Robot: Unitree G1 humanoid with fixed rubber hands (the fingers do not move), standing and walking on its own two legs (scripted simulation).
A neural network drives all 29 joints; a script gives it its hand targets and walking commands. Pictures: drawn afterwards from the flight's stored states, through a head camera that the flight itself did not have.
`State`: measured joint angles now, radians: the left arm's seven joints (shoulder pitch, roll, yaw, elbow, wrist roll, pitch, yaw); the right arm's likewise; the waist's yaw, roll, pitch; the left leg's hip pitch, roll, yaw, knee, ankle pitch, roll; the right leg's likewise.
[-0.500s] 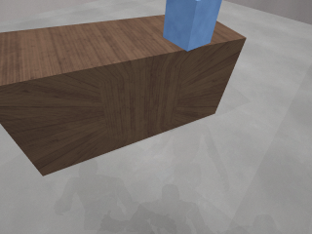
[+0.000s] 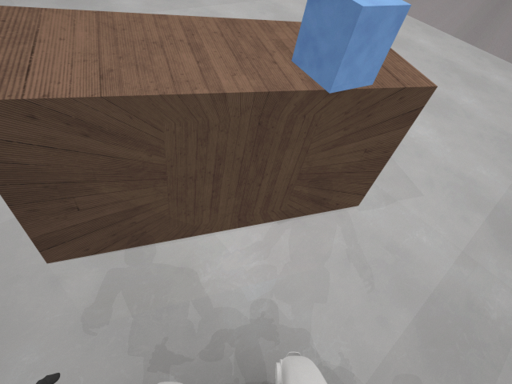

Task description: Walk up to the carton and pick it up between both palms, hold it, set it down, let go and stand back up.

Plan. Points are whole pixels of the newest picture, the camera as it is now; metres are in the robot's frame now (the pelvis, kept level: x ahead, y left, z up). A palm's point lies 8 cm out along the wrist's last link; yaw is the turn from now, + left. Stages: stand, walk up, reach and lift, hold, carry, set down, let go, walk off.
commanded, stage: walk up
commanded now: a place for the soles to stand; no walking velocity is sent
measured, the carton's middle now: (345, 35) +1.08 -0.25 +0.11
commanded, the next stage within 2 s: none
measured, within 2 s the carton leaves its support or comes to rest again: neither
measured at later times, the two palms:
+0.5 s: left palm out of the picture +0.09 +0.19 -0.15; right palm out of the picture +0.13 -0.47 -0.08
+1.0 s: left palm out of the picture +0.10 +0.02 -0.16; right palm out of the picture +0.31 -0.59 -0.11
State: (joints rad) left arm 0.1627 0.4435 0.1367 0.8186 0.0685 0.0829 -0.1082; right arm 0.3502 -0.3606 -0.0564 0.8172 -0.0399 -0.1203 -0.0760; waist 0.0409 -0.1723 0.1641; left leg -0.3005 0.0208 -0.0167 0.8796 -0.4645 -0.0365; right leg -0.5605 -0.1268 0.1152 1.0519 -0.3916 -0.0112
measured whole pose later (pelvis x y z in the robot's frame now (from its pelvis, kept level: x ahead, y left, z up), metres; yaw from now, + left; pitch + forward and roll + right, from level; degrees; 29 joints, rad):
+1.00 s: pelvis +0.14 -0.29 -0.03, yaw +20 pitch -5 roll -1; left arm 0.19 0.38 0.07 0.97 0.04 0.00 -0.03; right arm 0.24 -0.42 -0.07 1.01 -0.03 -0.08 -0.03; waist 0.02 -0.04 0.12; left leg -0.53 -0.01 0.06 1.11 -0.51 0.07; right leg -0.49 -0.11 -0.19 1.10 -0.52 -0.04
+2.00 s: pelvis +0.21 -0.30 +0.02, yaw +18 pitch -3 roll +1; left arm 0.09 0.41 0.10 1.05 0.05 0.02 -0.07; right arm 0.23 -0.32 -0.08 1.05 -0.03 -0.10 -0.01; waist -0.01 -0.08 0.10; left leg -0.25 0.00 0.06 0.70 -0.38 0.02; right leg -0.43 -0.02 0.04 1.00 -0.49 -0.03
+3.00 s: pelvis +0.49 -0.39 -0.02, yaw +19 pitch -4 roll -3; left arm 0.23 0.40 0.10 0.96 0.03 -0.04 -0.06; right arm 0.21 -0.43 -0.08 1.00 -0.02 -0.09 0.00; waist 0.04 0.03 0.09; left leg -0.56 0.10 0.05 1.07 -0.54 0.03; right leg -0.44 -0.08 -0.17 0.99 -0.48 -0.03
